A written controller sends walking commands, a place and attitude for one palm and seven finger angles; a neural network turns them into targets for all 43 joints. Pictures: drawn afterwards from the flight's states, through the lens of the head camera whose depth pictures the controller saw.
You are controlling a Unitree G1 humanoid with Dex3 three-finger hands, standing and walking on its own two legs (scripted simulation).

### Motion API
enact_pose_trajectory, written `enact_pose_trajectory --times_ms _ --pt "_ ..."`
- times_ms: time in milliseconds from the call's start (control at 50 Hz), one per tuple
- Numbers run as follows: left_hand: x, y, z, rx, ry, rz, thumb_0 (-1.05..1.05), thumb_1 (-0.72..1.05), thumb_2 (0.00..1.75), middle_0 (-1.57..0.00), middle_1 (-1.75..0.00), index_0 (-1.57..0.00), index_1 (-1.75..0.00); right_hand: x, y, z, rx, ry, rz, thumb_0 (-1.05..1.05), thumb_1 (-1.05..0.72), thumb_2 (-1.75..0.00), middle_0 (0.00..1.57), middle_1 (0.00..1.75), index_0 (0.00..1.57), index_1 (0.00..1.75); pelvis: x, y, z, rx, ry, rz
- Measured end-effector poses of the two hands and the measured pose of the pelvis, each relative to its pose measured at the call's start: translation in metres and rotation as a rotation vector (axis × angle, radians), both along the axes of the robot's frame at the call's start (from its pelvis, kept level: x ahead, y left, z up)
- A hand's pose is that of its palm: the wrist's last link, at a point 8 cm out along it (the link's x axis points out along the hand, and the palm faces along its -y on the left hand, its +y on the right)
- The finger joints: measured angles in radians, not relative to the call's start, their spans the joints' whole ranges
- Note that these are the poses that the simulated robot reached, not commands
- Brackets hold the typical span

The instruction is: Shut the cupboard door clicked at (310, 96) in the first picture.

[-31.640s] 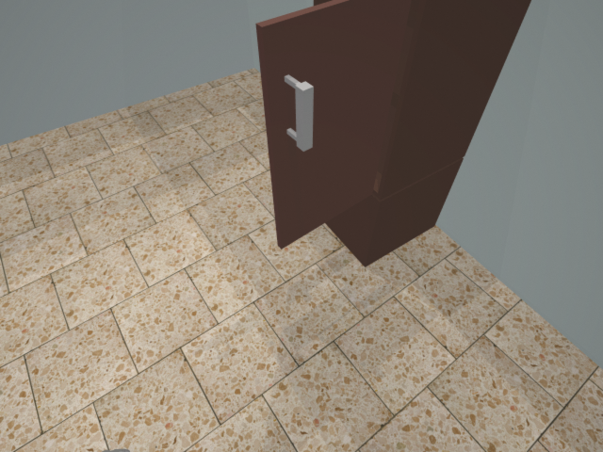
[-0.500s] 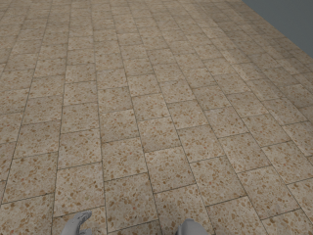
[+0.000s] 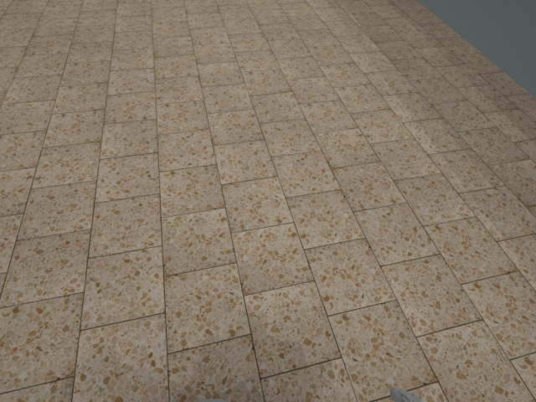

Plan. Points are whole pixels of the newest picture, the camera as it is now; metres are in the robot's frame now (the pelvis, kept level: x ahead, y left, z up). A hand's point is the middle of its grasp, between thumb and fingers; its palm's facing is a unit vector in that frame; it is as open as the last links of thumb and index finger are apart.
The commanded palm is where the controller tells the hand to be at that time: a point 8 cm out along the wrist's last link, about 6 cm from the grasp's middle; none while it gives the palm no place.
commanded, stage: turn to face it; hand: left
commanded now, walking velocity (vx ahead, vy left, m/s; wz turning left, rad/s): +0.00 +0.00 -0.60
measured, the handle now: out of the picture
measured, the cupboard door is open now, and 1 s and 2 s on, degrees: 60 60 60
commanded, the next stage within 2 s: none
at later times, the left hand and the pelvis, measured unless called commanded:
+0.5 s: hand (191, 355) +0.21 +0.15 -0.15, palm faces -0.29 -0.91 -0.28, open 7.4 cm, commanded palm none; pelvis +0.04 -0.02 -0.01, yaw -19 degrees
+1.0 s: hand (210, 328) +0.26 +0.13 -0.16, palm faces -0.53 -0.83 -0.19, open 7.4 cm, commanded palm none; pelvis +0.07 +0.00 +0.01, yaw -35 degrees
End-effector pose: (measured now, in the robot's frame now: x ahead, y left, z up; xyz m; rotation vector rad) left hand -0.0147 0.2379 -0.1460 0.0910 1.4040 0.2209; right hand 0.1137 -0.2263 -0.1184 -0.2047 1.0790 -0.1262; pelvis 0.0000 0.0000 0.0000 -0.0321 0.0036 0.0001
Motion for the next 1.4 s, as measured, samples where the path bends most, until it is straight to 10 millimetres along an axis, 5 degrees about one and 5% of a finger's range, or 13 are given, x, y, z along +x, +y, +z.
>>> enact_pose_trajectory --times_ms 80,200,340,480,560,700,840,920,1080,1220,1280,1400 --pt "0.025 0.014 -0.007 -0.020 -0.008 -0.028 0.01 0.91 0.90 -0.20 -0.30 -0.20 -0.30 0.015 0.013 0.009 -0.021 -0.045 0.002 0.00 -0.91 -0.90 0.20 0.30 0.20 0.29 0.010 0.012 -0.001 0.003 -0.010 -0.053" --pt "0.086 0.026 0.007 -0.021 -0.083 -0.126 0.01 0.91 0.90 -0.20 -0.30 -0.20 -0.30 -0.003 0.009 0.019 -0.038 -0.001 -0.072 0.00 -0.91 -0.90 0.20 0.30 0.21 0.29 0.019 0.018 0.010 -0.009 -0.004 -0.125" --pt "0.160 0.015 0.021 0.013 -0.149 -0.285 0.01 0.91 0.90 -0.20 -0.30 -0.20 -0.30 -0.058 -0.015 0.010 -0.034 0.087 -0.241 0.00 -0.90 -0.90 0.20 0.30 0.21 0.30 0.028 0.010 0.012 -0.005 0.003 -0.218" --pt "0.227 -0.031 0.026 0.062 -0.265 -0.459 0.01 0.91 0.90 -0.20 -0.30 -0.20 -0.30 -0.127 -0.051 -0.025 0.004 0.205 -0.406 0.00 -0.91 -0.90 0.20 0.30 0.21 0.29 0.035 -0.018 -0.008 0.029 0.003 -0.314" --pt "0.237 -0.052 0.033 0.067 -0.269 -0.515 0.01 0.91 0.90 -0.20 -0.30 -0.20 -0.30 -0.142 -0.061 -0.026 0.007 0.250 -0.466 0.01 -0.91 -0.90 0.20 0.30 0.20 0.29 0.037 -0.022 -0.004 0.027 0.005 -0.355" --pt "0.245 -0.071 0.029 0.024 -0.215 -0.577 0.01 0.90 0.90 -0.20 -0.30 -0.20 -0.30 -0.125 -0.060 -0.006 0.004 0.180 -0.509 0.01 -0.91 -0.90 0.20 0.30 0.20 0.29 0.047 -0.024 0.007 0.045 0.015 -0.428" --pt "0.264 -0.062 0.006 -0.029 -0.177 -0.608 0.01 0.90 0.90 -0.20 -0.30 -0.21 -0.30 -0.093 -0.045 0.000 -0.040 0.082 -0.544 0.01 -0.91 -0.90 0.20 0.30 0.20 0.29 0.067 -0.005 -0.003 0.023 0.019 -0.507" --pt "0.281 -0.057 0.002 -0.036 -0.155 -0.648 0.01 0.90 0.90 -0.20 -0.30 -0.21 -0.30 -0.092 -0.028 0.008 -0.053 0.065 -0.560 0.00 -0.91 -0.90 0.20 0.30 0.21 0.29 0.072 0.002 -0.001 0.017 0.006 -0.566" --pt "0.315 -0.075 0.020 -0.033 -0.169 -0.755 0.01 0.91 0.90 -0.20 -0.30 -0.20 -0.30 -0.127 -0.010 0.012 -0.023 0.113 -0.670 0.00 -0.90 -0.90 0.20 0.30 0.21 0.30 0.075 0.001 0.010 -0.002 0.011 -0.669" --pt "0.333 -0.129 0.027 -0.008 -0.230 -0.898 0.01 0.91 0.90 -0.20 -0.30 -0.20 -0.30 -0.184 -0.012 -0.016 0.039 0.150 -0.813 0.00 -0.90 -0.90 0.20 0.30 0.21 0.30 0.065 -0.019 -0.002 0.023 -0.002 -0.763" --pt "0.332 -0.151 0.029 0.002 -0.269 -0.943 0.01 0.91 0.90 -0.20 -0.30 -0.20 -0.30 -0.207 -0.018 -0.030 0.060 0.186 -0.866 0.01 -0.90 -0.90 0.20 0.30 0.21 0.30 0.060 -0.027 -0.009 0.024 -0.006 -0.792" --pt "0.319 -0.168 0.037 0.007 -0.225 -0.989 0.01 0.90 0.90 -0.20 -0.30 -0.20 -0.30 -0.215 -0.029 -0.015 0.057 0.177 -0.925 0.01 -0.91 -0.90 0.20 0.30 0.20 0.29 0.059 -0.034 0.006 0.054 -0.003 -0.853"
